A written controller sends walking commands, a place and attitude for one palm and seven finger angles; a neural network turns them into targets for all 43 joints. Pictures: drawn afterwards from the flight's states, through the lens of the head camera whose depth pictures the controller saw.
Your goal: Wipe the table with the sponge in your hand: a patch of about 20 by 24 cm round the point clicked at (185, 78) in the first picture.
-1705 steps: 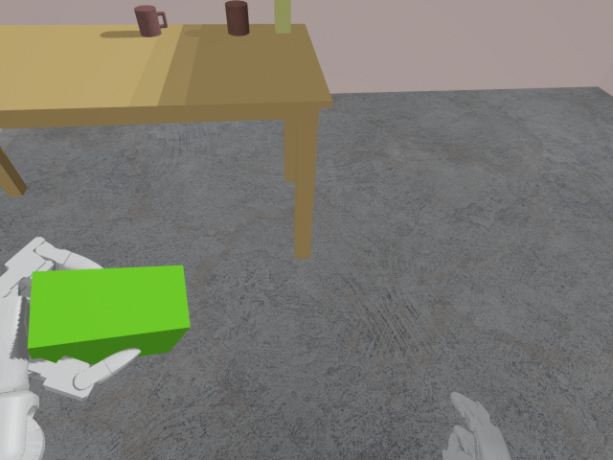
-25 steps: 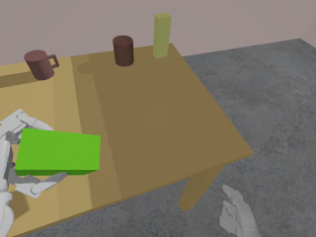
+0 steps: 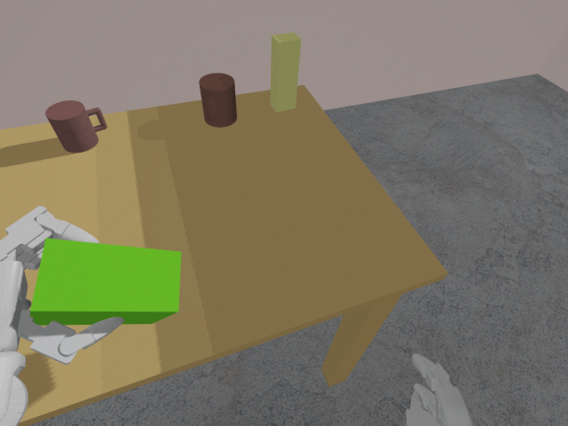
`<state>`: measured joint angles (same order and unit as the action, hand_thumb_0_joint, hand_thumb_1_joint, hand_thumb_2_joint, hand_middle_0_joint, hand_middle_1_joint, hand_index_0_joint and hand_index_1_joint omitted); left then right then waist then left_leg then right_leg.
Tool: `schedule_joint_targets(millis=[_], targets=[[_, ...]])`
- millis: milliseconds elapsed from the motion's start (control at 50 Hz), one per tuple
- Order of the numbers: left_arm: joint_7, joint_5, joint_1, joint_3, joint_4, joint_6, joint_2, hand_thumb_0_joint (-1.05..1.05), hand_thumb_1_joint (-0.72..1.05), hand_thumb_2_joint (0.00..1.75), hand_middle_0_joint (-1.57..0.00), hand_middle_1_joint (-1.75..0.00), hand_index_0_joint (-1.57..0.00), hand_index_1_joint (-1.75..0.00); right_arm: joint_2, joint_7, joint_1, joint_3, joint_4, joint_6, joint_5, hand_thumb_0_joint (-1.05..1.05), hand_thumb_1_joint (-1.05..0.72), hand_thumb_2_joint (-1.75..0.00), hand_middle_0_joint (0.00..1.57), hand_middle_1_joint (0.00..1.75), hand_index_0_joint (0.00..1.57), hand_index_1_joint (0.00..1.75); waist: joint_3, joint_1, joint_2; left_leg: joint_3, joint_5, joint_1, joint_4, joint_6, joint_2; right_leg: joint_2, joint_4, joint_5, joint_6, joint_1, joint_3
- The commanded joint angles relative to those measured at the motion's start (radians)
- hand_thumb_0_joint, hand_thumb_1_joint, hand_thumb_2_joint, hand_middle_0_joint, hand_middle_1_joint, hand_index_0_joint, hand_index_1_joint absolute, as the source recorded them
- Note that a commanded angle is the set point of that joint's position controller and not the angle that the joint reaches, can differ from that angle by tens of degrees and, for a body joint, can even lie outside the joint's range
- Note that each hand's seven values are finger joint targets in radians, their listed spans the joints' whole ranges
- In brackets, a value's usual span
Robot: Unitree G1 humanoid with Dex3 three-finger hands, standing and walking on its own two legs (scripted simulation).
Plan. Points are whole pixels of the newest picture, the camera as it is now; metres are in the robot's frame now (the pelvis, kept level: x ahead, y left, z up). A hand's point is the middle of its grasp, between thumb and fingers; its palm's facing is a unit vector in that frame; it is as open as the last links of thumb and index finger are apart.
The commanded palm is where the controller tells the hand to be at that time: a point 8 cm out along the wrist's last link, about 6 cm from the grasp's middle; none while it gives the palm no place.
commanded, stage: shuffle to correct the standing spot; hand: left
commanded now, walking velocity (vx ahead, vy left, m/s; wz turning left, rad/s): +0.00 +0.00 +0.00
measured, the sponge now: (128, 288) +0.23 +0.20 +0.12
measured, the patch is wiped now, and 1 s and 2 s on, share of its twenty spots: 0.00 0.00 0.00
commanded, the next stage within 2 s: none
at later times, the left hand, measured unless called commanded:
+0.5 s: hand (108, 280) +0.23 +0.21 +0.16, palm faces +0.33 -0.86 -0.39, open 10.5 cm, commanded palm +0.16 +0.24 +0.17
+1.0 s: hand (155, 280) +0.23 +0.16 +0.15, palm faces +0.31 -0.86 -0.40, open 10.5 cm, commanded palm +0.17 +0.20 +0.17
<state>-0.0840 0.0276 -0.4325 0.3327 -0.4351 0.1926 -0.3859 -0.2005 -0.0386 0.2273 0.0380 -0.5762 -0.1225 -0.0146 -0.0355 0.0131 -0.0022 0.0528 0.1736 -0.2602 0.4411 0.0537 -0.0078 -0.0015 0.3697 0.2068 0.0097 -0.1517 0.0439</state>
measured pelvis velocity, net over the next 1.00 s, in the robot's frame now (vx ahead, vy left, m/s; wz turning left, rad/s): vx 0.01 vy -0.08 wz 0.00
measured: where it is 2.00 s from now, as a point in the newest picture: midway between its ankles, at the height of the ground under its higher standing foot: outside the picture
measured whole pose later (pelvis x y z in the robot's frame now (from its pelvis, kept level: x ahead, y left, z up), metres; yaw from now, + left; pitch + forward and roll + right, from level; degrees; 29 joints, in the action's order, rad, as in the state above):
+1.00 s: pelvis +0.01 -0.08 -0.01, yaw +0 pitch +0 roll -1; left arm -0.07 0.09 -0.46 0.36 -0.51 0.12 -0.41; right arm -0.22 -0.03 0.22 -0.01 -0.57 -0.05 -0.03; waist -0.03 -0.01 0.00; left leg 0.00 0.26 -0.32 0.59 -0.04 0.09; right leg -0.10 0.51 0.30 -0.10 -0.21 0.09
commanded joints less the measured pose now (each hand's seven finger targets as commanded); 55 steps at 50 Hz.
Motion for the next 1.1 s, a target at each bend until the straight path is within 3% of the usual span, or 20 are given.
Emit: schedule_joint_targets(millis=[0, 80, 100, 180, 200, 280, 300, 340, 400, 480, 500, 660, 760, 780, 800, 860, 900, 980, 1000, 1080], targets=[[-0.017, 0.021, 0.065, 0.106, -0.195, 0.065, -0.143, 0.00, 0.10, 1.30, -1.20, -1.60, -1.20, -1.60, -0.124, -0.016, -0.102, -0.052, 0.157, -0.055, -0.001, 0.00, -0.90, -0.90, 0.20, 0.30, 0.20, 0.30, 0.140, 0.002, 0.052, -0.142, 0.022, 0.075, -0.108, -0.028, 0.101, 0.062, -0.058, -0.081, -0.038, -0.008, -0.056], [-0.023, 0.017, 0.081, 0.134, -0.219, 0.059, -0.179, 0.00, 0.10, 1.30, -1.20, -1.60, -1.20, -1.60, -0.125, -0.018, -0.116, -0.057, 0.155, -0.055, -0.009, 0.00, -0.90, -0.90, 0.20, 0.30, 0.20, 0.30, 0.150, 0.001, 0.059, -0.134, -0.016, 0.099, -0.091, -0.028, 0.098, 0.071, -0.059, -0.109, -0.041, -0.014, -0.070], [-0.017, 0.024, 0.081, 0.102, -0.203, 0.060, -0.144, 0.00, 0.10, 1.30, -1.20, -1.60, -1.20, -1.60, -0.123, -0.018, -0.105, -0.052, 0.153, -0.051, -0.002, 0.00, -0.90, -0.90, 0.20, 0.30, 0.20, 0.30, 0.141, -0.001, 0.058, -0.141, -0.005, 0.095, -0.105, -0.028, 0.103, 0.063, -0.062, -0.094, -0.039, -0.020, -0.060], [-0.019, 0.025, 0.112, 0.134, -0.226, 0.052, -0.183, 0.00, 0.10, 1.30, -1.20, -1.60, -1.20, -1.60, -0.118, -0.018, -0.117, -0.056, 0.156, -0.051, -0.008, 0.00, -0.90, -0.90, 0.20, 0.30, 0.20, 0.30, 0.141, -0.001, 0.086, -0.151, -0.027, 0.122, -0.131, -0.041, 0.127, 0.043, -0.041, -0.078, -0.033, -0.030, -0.046], [-0.012, 0.031, 0.115, 0.097, -0.210, 0.051, -0.145, 0.00, 0.10, 1.30, -1.20, -1.60, -1.20, -1.60, -0.117, -0.016, -0.109, -0.053, 0.157, -0.047, -0.003, 0.00, -0.90, -0.90, 0.20, 0.30, 0.20, 0.30, 0.129, -0.003, 0.088, -0.157, 0.007, 0.107, -0.147, -0.038, 0.134, 0.035, -0.045, -0.056, -0.029, -0.035, -0.039], [-0.013, 0.031, 0.112, 0.128, -0.221, 0.044, -0.177, 0.00, 0.10, 1.30, -1.20, -1.60, -1.20, -1.60, -0.114, -0.008, -0.117, -0.061, 0.166, -0.046, -0.010, 0.00, -0.90, -0.90, 0.20, 0.30, 0.20, 0.30, 0.127, -0.003, 0.104, -0.155, 0.029, 0.109, -0.148, -0.036, 0.148, 0.031, -0.045, -0.047, -0.028, -0.035, -0.038], [-0.006, 0.036, 0.120, 0.091, -0.220, 0.044, -0.138, 0.00, 0.10, 1.30, -1.20, -1.60, -1.20, -1.60, -0.114, -0.006, -0.108, -0.059, 0.169, -0.043, -0.006, 0.00, -0.90, -0.90, 0.20, 0.30, 0.20, 0.30, 0.122, -0.005, 0.111, -0.162, 0.061, 0.093, -0.157, -0.035, 0.150, 0.024, -0.044, -0.036, -0.027, -0.034, -0.034], [-0.009, 0.036, 0.123, 0.117, -0.235, 0.045, -0.169, 0.00, 0.10, 1.30, -1.20, -1.60, -1.20, -1.60, -0.116, -0.003, -0.104, -0.064, 0.175, -0.043, -0.006, 0.00, -0.90, -0.90, 0.20, 0.30, 0.20, 0.30, 0.132, -0.002, 0.126, -0.164, 0.054, 0.093, -0.147, -0.032, 0.160, 0.028, -0.044, -0.041, -0.029, -0.029, -0.037], [-0.004, 0.044, 0.090, 0.110, -0.238, 0.039, -0.154, 0.00, 0.10, 1.30, -1.20, -1.60, -1.20, -1.60, -0.113, 0.002, -0.106, -0.064, 0.180, -0.039, -0.007, 0.00, -0.90, -0.90, 0.20, 0.30, 0.20, 0.30, 0.142, -0.005, 0.097, -0.143, 0.016, 0.105, -0.111, -0.028, 0.154, 0.030, -0.058, -0.066, -0.029, -0.032, -0.036], [-0.005, 0.050, 0.073, 0.148, -0.239, 0.030, -0.194, 0.00, 0.10, 1.30, -1.20, -1.60, -1.20, -1.60, -0.114, 0.003, -0.108, -0.070, 0.177, -0.034, -0.013, 0.00, -0.90, -0.90, 0.20, 0.30, 0.20, 0.30, 0.150, -0.006, 0.084, -0.130, -0.038, 0.114, -0.070, -0.029, 0.152, 0.039, -0.056, -0.106, -0.034, -0.043, -0.044], [-0.001, 0.055, 0.083, 0.117, -0.237, 0.029, -0.160, 0.00, 0.10, 1.30, -1.20, -1.60, -1.20, -1.60, -0.114, 0.003, -0.105, -0.069, 0.178, -0.030, -0.010, 0.00, -0.90, -0.90, 0.20, 0.30, 0.20, 0.30, 0.151, -0.008, 0.083, -0.126, -0.027, 0.106, -0.063, -0.028, 0.152, 0.040, -0.053, -0.104, -0.034, -0.042, -0.045], [0.000, 0.069, 0.081, 0.148, -0.273, 0.012, -0.194, 0.00, 0.10, 1.30, -1.20, -1.60, -1.20, -1.60, -0.121, -0.001, -0.099, -0.087, 0.179, -0.012, -0.011, 0.00, -0.90, -0.90, 0.20, 0.30, 0.20, 0.30, 0.180, -0.007, 0.042, -0.088, -0.100, 0.098, 0.069, -0.027, 0.134, 0.081, -0.025, -0.217, -0.055, -0.055, -0.091], [-0.004, 0.077, 0.056, 0.164, -0.279, 0.001, -0.204, 0.00, 0.10, 1.30, -1.20, -1.60, -1.20, -1.60, -0.123, -0.002, -0.100, -0.093, 0.176, 0.002, -0.013, 0.00, -0.90, -0.90, 0.20, 0.30, 0.20, 0.30, 0.167, -0.011, 0.010, -0.065, -0.088, 0.077, 0.142, -0.026, 0.118, 0.108, -0.020, -0.261, -0.056, -0.077, -0.117], [-0.011, 0.077, 0.044, 0.167, -0.283, -0.003, -0.209, 0.00, 0.10, 1.30, -1.20, -1.60, -1.20, -1.60, -0.117, -0.001, -0.114, -0.087, 0.167, 0.003, -0.023, 0.00, -0.90, -0.90, 0.20, 0.30, 0.20, 0.30, 0.175, -0.016, 0.032, -0.069, -0.072, 0.091, 0.136, -0.025, 0.114, 0.114, -0.018, -0.229, -0.066, -0.093, -0.121], [-0.010, 0.080, 0.044, 0.146, -0.276, 0.000, -0.181, 0.00, 0.10, 1.30, -1.20, -1.60, -1.20, -1.60, -0.119, -0.001, -0.103, -0.085, 0.165, 0.008, -0.015, 0.00, -0.90, -0.90, 0.20, 0.30, 0.20, 0.30, 0.165, -0.019, 0.025, -0.069, -0.061, 0.082, 0.139, -0.022, 0.116, 0.108, -0.017, -0.211, -0.066, -0.101, -0.110], [-0.009, 0.082, 0.045, 0.174, -0.274, -0.004, -0.208, 0.00, 0.10, 1.30, -1.20, -1.60, -1.20, -1.60, -0.123, -0.003, -0.100, -0.095, 0.170, 0.013, -0.014, 0.00, -0.90, -0.90, 0.20, 0.30, 0.20, 0.30, 0.145, -0.016, -0.001, -0.060, -0.063, 0.051, 0.166, -0.024, 0.114, 0.118, -0.010, -0.262, -0.052, -0.092, -0.120], [-0.012, 0.084, 0.037, 0.154, -0.278, -0.003, -0.185, 0.00, 0.10, 1.30, -1.20, -1.60, -1.20, -1.60, -0.123, -0.002, -0.103, -0.086, 0.164, 0.017, -0.014, 0.00, -0.90, -0.90, 0.20, 0.30, 0.20, 0.30, 0.147, -0.022, 0.015, -0.075, -0.063, 0.066, 0.140, -0.017, 0.122, 0.107, 0.000, -0.215, -0.059, -0.107, -0.097], [-0.013, 0.078, 0.042, 0.176, -0.314, -0.002, -0.220, 0.00, 0.10, 1.30, -1.20, -1.60, -1.20, -1.60, -0.120, -0.003, -0.115, -0.090, 0.167, 0.016, -0.020, 0.00, -0.90, -0.90, 0.20, 0.30, 0.20, 0.30, 0.149, -0.017, 0.061, -0.086, -0.092, 0.079, 0.117, -0.011, 0.138, 0.099, 0.017, -0.225, -0.044, -0.101, -0.097], [-0.011, 0.079, 0.039, 0.155, -0.311, 0.002, -0.190, 0.00, 0.10, 1.30, -1.20, -1.60, -1.20, -1.60, -0.126, -0.002, -0.103, -0.089, 0.166, 0.018, -0.012, 0.00, -0.90, -0.90, 0.20, 0.30, 0.20, 0.30, 0.149, -0.019, 0.074, -0.098, -0.093, 0.075, 0.101, -0.004, 0.148, 0.083, 0.024, -0.208, -0.038, -0.097, -0.079], [-0.009, 0.074, 0.029, 0.176, -0.308, -0.003, -0.221, 0.00, 0.10, 1.30, -1.20, -1.60, -1.20, -1.60, -0.121, -0.001, -0.108, -0.090, 0.171, 0.013, -0.018, 0.00, -0.90, -0.90, 0.20, 0.30, 0.20, 0.30, 0.148, -0.014, 0.083, -0.106, -0.109, 0.062, 0.089, -0.007, 0.162, 0.076, 0.019, -0.197, -0.031, -0.073, -0.072]])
